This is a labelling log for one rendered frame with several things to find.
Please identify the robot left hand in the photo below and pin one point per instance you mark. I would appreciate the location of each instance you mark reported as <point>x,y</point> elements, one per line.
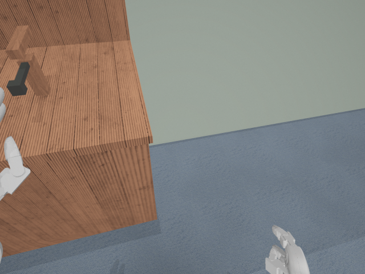
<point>11,179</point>

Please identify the tap lever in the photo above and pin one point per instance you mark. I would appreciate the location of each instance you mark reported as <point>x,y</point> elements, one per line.
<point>17,87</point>

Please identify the counter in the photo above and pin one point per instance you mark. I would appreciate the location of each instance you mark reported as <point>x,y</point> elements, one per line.
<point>82,128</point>

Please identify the robot right hand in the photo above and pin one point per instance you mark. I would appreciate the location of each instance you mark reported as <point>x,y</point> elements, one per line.
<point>290,261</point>

